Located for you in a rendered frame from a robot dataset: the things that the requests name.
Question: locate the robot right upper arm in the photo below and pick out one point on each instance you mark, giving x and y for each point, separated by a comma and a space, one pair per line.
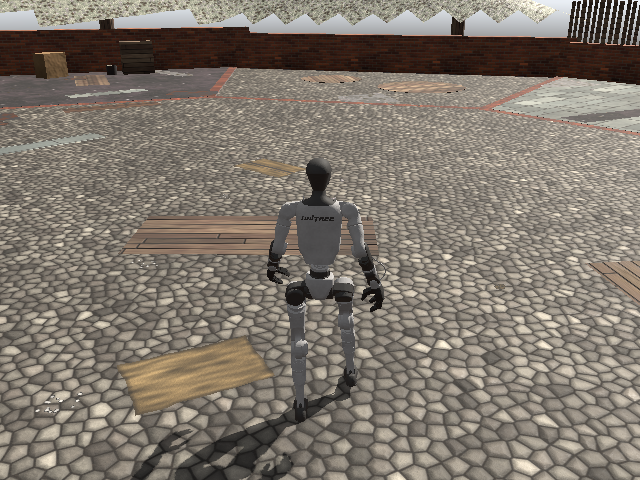
351, 212

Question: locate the robot left upper arm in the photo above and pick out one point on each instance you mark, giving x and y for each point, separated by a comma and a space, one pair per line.
287, 211

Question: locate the robot right hand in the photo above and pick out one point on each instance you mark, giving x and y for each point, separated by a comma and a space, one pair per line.
378, 297

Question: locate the robot right forearm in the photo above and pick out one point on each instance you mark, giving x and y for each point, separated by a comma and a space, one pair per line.
369, 269

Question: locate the humanoid robot head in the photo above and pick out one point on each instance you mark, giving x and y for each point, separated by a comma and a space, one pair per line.
318, 171

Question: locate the robot left forearm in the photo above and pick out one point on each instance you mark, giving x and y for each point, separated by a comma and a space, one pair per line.
273, 260

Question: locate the humanoid robot torso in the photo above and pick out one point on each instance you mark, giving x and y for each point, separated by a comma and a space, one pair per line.
319, 239

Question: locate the robot left hand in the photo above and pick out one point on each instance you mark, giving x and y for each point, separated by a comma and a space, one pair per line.
273, 278

